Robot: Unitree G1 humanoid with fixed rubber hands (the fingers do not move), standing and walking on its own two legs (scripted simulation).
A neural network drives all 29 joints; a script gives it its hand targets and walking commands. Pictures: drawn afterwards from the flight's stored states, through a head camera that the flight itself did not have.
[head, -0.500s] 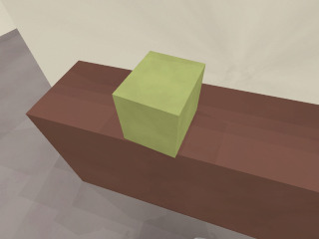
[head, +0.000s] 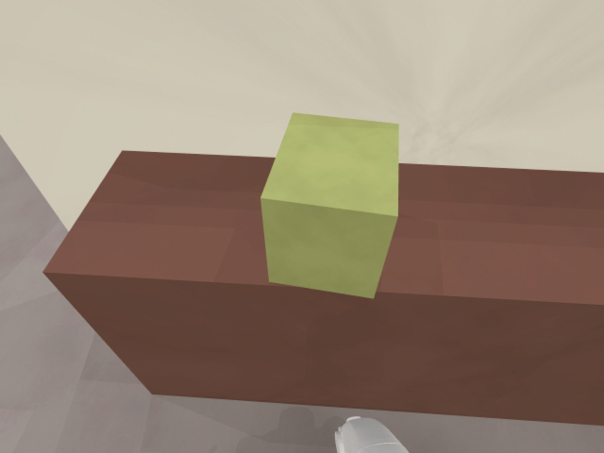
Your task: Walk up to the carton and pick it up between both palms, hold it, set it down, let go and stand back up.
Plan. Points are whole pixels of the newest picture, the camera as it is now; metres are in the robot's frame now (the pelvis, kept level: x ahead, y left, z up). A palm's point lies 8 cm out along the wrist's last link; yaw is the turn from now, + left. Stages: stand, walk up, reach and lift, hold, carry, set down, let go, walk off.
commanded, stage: walk up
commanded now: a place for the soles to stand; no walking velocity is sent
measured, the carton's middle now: (332, 204) +0.51 -0.08 +0.02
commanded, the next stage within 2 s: stand in 1.84 s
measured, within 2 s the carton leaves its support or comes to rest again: neither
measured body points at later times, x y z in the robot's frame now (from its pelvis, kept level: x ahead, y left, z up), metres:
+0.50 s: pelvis +0.10 +0.05 -0.01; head +0.13 +0.04 +0.44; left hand +0.22 +0.25 -0.16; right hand +0.10 -0.20 -0.15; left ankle +0.12 +0.19 -0.70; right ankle +0.14 -0.07 -0.73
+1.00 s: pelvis +0.07 +0.05 -0.02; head +0.10 +0.03 +0.43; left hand +0.25 +0.24 -0.15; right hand +0.05 -0.22 -0.15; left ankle +0.15 +0.20 -0.72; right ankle +0.04 -0.08 -0.73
